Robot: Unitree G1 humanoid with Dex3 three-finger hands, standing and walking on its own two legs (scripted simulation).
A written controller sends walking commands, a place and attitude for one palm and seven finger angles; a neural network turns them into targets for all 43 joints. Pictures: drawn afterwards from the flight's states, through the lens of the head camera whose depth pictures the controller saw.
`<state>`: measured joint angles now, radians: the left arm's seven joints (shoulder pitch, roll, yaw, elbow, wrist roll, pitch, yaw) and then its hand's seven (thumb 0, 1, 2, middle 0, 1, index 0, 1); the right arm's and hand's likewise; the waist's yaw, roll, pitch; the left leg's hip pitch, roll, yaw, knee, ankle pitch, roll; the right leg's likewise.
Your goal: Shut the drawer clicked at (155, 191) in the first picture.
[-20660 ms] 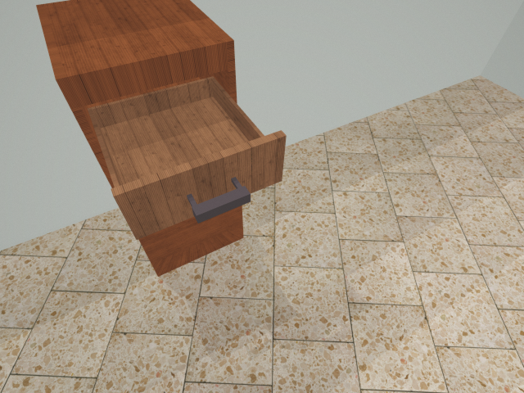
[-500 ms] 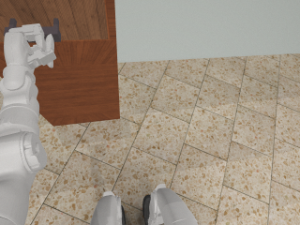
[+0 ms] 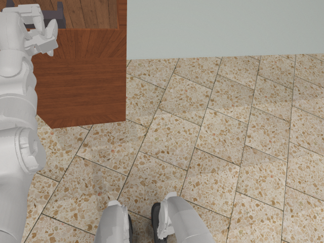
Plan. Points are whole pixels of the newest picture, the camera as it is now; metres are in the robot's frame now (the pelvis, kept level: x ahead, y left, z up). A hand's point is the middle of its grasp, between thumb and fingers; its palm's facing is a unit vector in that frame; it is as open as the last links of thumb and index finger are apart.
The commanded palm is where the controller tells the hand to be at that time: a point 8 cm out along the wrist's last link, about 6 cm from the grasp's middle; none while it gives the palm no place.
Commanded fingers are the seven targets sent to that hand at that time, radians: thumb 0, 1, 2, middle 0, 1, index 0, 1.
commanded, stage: pull the fist back off the drawer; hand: left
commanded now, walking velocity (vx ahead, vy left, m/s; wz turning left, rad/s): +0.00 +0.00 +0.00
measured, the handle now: (35, 12) +0.63 +0.22 +0.08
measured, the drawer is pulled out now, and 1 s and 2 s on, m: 0.00 0.00 0.00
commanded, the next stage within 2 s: draw the hand back to the body in 0.38 s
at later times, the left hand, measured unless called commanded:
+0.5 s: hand (50, 44) +0.55 +0.18 +0.07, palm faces +0.10 -0.99 -0.02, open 3.2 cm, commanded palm +0.50 +0.22 +0.09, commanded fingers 0.00 0.90 0.90 -1.40 -1.60 -1.40 -1.60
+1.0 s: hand (13, 77) +0.41 +0.19 +0.16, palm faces +0.07 -1.00 -0.05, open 3.3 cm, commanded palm +0.37 +0.25 +0.17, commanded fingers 0.00 0.90 0.90 -1.40 -1.60 -1.40 -1.60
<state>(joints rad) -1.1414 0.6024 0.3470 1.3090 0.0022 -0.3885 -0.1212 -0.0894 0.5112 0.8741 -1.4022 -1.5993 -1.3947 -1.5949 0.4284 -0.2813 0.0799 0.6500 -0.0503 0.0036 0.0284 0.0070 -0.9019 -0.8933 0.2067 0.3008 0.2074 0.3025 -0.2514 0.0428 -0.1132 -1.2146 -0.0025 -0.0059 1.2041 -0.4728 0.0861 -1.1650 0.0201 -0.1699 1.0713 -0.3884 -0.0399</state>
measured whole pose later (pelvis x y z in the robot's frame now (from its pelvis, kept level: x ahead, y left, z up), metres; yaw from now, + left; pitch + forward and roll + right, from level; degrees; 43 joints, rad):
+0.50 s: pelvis +0.05 +0.00 +0.03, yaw -1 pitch +24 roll -4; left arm -0.77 0.42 0.37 1.04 -0.09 -0.46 -0.11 0.01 0.88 0.90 -1.40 -1.60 -1.40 -1.59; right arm 0.37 -0.26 0.03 0.60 -0.02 0.09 0.05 0.01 -0.90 -0.89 0.21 0.30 0.21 0.30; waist -0.15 0.03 -0.13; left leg -0.98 0.01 0.05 1.08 -0.52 0.08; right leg -0.97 0.04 -0.10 0.99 -0.44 -0.03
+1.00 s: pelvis +0.08 -0.01 +0.07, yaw +0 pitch +11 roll -2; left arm -0.09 0.28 0.21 0.26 -0.24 -0.22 -0.16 0.02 0.90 0.90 -1.40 -1.60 -1.40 -1.59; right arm 0.25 -0.26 0.02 0.54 0.06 -0.01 -0.02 0.01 -0.90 -0.89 0.20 0.30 0.20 0.30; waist -0.02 0.05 -0.12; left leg -0.54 -0.03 0.03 0.79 -0.45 0.07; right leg -0.54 0.04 -0.08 0.73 -0.38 -0.03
